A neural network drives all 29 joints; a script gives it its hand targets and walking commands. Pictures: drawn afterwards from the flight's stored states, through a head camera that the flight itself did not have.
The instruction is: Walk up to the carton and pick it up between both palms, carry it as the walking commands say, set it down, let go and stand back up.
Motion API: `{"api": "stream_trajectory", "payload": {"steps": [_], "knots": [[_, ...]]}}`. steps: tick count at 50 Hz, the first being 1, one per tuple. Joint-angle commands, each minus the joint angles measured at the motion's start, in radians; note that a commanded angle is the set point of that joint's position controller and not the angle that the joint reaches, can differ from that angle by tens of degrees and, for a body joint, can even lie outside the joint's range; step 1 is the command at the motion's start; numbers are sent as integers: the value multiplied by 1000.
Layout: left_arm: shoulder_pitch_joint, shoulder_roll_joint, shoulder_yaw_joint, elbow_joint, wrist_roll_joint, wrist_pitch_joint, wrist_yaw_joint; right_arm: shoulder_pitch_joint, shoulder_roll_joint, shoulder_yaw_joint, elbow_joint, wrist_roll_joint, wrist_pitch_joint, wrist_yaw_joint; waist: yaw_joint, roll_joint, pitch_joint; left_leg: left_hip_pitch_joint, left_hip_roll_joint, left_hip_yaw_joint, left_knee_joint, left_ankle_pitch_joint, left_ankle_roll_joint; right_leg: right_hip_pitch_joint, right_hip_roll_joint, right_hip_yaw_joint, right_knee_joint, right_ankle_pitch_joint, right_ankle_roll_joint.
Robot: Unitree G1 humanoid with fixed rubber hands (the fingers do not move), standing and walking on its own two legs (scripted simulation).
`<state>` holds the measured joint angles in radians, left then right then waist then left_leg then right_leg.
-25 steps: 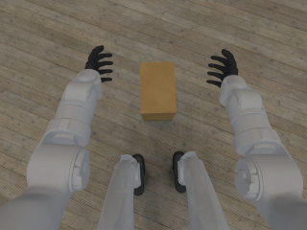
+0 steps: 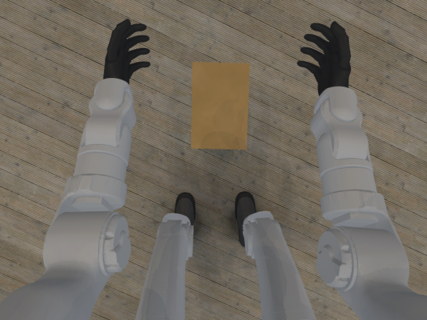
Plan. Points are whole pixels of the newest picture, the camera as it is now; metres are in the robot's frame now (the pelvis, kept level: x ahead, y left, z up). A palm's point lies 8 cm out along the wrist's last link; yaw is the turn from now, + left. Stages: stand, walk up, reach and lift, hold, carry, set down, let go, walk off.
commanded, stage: reach and lift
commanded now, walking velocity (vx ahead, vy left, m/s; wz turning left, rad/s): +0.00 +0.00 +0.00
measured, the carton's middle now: (218, 110) +0.47 -0.01 -0.57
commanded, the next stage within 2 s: none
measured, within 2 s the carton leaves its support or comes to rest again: neither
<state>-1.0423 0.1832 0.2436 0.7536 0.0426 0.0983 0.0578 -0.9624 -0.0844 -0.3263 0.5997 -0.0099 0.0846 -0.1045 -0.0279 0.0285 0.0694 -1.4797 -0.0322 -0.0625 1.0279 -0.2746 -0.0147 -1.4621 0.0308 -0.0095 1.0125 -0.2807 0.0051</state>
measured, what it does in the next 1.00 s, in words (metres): lowers itself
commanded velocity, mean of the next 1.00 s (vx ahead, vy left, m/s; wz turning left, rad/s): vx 0.00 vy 0.00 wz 0.00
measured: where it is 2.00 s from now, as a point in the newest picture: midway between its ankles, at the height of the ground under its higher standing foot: (215, 229)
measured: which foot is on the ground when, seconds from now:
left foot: down 0.00-1.00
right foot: down 0.00-1.00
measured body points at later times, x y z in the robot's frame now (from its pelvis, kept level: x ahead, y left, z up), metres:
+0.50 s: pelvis -0.04 -0.01 -0.12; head +0.32 -0.01 +0.14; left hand +0.48 +0.16 -0.30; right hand +0.46 -0.18 -0.30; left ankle +0.04 +0.12 -0.64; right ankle +0.03 -0.11 -0.64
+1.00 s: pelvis -0.11 +0.02 -0.28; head +0.26 +0.02 -0.03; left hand +0.49 +0.16 -0.44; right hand +0.46 -0.16 -0.43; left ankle +0.04 +0.12 -0.64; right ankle +0.03 -0.11 -0.64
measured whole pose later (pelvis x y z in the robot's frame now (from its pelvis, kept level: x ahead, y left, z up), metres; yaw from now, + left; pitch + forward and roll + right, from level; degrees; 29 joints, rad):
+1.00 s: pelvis -0.11 +0.02 -0.28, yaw -1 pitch +32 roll -2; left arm -1.63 0.37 0.05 1.19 -0.13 0.18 0.13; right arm -1.57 -0.28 -0.21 1.12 0.13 0.15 -0.17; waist -0.04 0.00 0.46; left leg -2.16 -0.07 -0.02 2.08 -0.48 0.00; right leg -2.13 0.05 0.01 2.06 -0.50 0.05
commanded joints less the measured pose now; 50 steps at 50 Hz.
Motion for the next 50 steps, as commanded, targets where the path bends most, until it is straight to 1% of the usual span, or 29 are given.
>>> {"api": "stream_trajectory", "payload": {"steps": [1,3,4,7,8,9,11,14,16,17,18,19,20,21,23,26,27,28,30,31,32,33,34,37,41,42,43,46,50], "knots": [[-75,15,59,-85,69,-70,-34,17,-13,-33,-52,-71,-48,14,-23,21,-1289,551,-31,17,15,572,-43,573,52,46,16,706,19],[-99,-24,58,-58,100,-93,-51,-17,22,-33,-37,-82,-66,22,-13,21,-1148,416,-26,36,23,540,-27,505,45,55,23,664,31],[-70,19,90,-4,125,-91,-48,-30,30,-42,-11,-113,-66,22,12,-32,-1104,262,-17,30,9,530,-25,528,36,51,59,686,42],[-62,50,115,18,121,-121,-51,-76,75,-52,-84,-100,-89,9,16,-110,-1152,-102,-38,62,47,474,-12,761,3,118,168,900,58],[-133,75,123,-68,117,-124,-52,-144,60,-66,-135,-90,-90,2,8,-90,-1221,-154,-42,79,77,481,-20,839,-9,145,197,971,57],[-78,71,104,-19,98,-131,-43,-127,67,-49,-123,-95,-93,0,15,-169,-1217,-225,-32,65,53,454,-9,840,-16,144,218,970,65],[-123,70,67,-119,88,-122,-35,-120,49,-16,-138,-54,-82,-3,10,-87,-1422,78,-31,68,164,543,-23,667,24,88,260,788,88],[-164,140,116,-39,105,-87,-22,-74,-74,-5,19,-61,-51,-28,63,56,-1303,203,-33,115,268,244,-57,348,44,32,261,394,48],[-238,148,109,-53,90,-83,-21,-126,-39,34,25,-36,-36,-36,73,12,-1234,95,-49,131,320,111,-37,335,38,31,276,266,55],[-260,133,94,-94,72,-91,-17,-127,-40,21,2,-49,-47,-41,23,-23,-1228,85,-47,110,331,159,-40,319,43,14,301,339,62],[-219,102,47,-94,77,-97,-11,-140,-37,-3,-45,-42,-61,-42,25,35,-1235,115,-39,67,364,363,-42,242,48,18,367,488,57],[-274,78,6,-73,42,-94,-8,-199,17,16,-2,-31,-58,-42,-23,23,-1320,122,-49,58,414,487,-38,308,48,31,406,613,67],[-295,106,-17,-109,16,-92,-5,-227,16,14,-28,-6,-52,-51,-12,50,-1398,160,-62,63,465,499,-36,308,57,33,444,614,71],[-364,130,-47,-157,-26,-73,6,-299,-52,22,-108,15,-50,-58,-67,30,-1516,231,-64,71,506,435,-36,338,65,7,476,547,65],[-384,187,-47,-209,-73,-42,27,-364,-113,55,-160,61,-18,-69,-20,10,-1626,260,-79,117,531,330,-43,369,73,-15,517,432,64],[-419,240,-76,-18,-109,35,50,-398,-185,102,-24,100,37,-88,-1,46,-1530,200,-74,141,565,86,-23,243,60,-35,571,143,53],[-428,239,-90,-97,-123,46,58,-452,-214,104,-149,101,41,-103,-19,35,-1683,311,-79,132,580,125,-19,330,59,-44,578,197,58],[-483,258,-105,-17,-139,59,68,-482,-224,126,-24,116,62,-108,-14,35,-1560,212,-65,127,609,50,-30,294,50,-36,611,149,41],[-589,298,-113,-133,-177,83,92,-618,-260,139,-156,159,87,-125,4,9,-1745,321,-68,133,630,35,-19,373,49,-62,640,125,51],[-656,298,-137,11,-202,88,97,-615,-255,150,28,170,99,-120,-30,-22,-1512,231,-46,108,658,-72,-20,189,43,-74,673,-10,39],[-695,305,-153,-38,-208,94,99,-624,-254,159,-3,184,104,-116,-49,20,-1569,278,-50,115,660,-89,-20,239,44,-66,668,-9,21],[-745,320,-157,-23,-228,96,100,-674,-269,199,46,202,113,-115,-14,-14,-1551,261,-37,115,697,-117,-23,241,31,-63,692,-28,17],[-778,341,-153,-60,-246,96,106,-765,-274,196,-69,212,114,-125,-43,-51,-1653,308,-38,101,709,-85,-10,314,39,-70,717,16,25],[-993,378,-187,-167,-299,101,137,-925,-350,170,-64,256,109,-136,-43,0,-1618,357,-38,88,749,-31,-15,226,20,-75,765,4,29],[-924,355,-186,237,-232,102,118,-878,-340,183,297,226,101,-105,-15,51,-1145,130,-10,71,765,-297,-4,-68,-6,-59,807,-263,16],[-909,319,-212,274,-223,101,106,-857,-343,165,335,194,97,-101,-48,54,-1112,123,5,64,774,-321,-6,-78,-12,-69,819,-277,15],[-880,292,-204,328,-208,95,95,-827,-319,153,413,182,86,-87,-42,48,-1014,71,-1,66,779,-353,-9,-121,-10,-66,817,-309,14],[-810,231,-188,430,-156,58,63,-767,-306,75,529,112,38,-53,-88,39,-822,-34,1,41,828,-352,-6,-245,1,-66,885,-317,27],[-859,185,-217,260,-177,-9,57,-792,-278,58,379,137,-37,-38,-87,94,-1040,106,-27,40,908,-87,-28,-183,25,-81,941,-93,23]]}}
